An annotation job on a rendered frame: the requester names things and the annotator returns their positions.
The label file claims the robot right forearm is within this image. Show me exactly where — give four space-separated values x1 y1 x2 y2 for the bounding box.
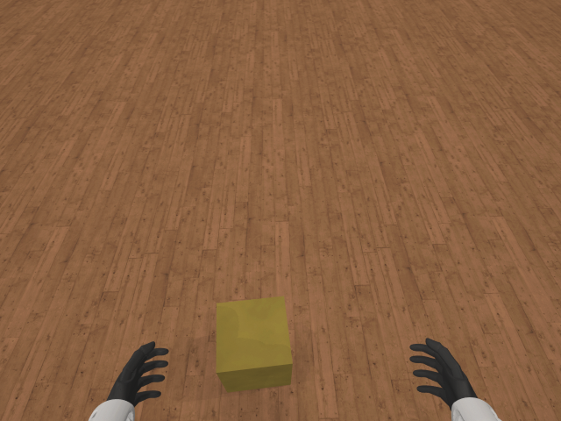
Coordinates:
451 397 501 421

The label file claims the right robot hand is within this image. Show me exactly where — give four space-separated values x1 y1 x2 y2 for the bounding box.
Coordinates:
409 338 478 410

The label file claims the robot left forearm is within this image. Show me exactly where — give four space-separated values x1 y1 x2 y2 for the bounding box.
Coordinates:
89 399 135 421

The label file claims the carton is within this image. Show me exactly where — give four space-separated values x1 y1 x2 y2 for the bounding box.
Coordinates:
217 296 293 393

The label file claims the left robot hand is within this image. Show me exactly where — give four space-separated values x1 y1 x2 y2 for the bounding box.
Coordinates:
106 341 168 407

